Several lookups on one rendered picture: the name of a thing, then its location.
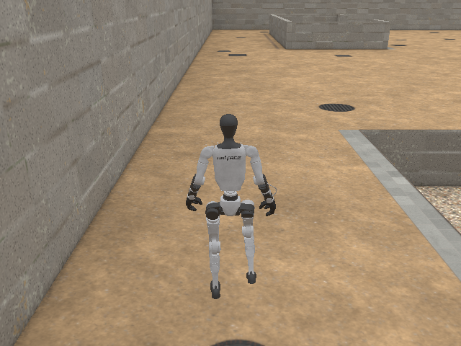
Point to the right robot foot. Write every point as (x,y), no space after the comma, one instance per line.
(251,278)

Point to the robot right upper arm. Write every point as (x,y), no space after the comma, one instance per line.
(255,161)

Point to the robot left forearm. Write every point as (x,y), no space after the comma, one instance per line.
(193,189)

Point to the robot right forearm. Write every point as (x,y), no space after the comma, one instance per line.
(266,192)

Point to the robot left upper arm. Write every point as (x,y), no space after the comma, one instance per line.
(206,153)

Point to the right robot thigh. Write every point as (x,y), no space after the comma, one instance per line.
(247,214)

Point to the left robot hand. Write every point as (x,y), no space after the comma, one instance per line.
(195,201)

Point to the right robot hand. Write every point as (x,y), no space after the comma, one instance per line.
(272,207)

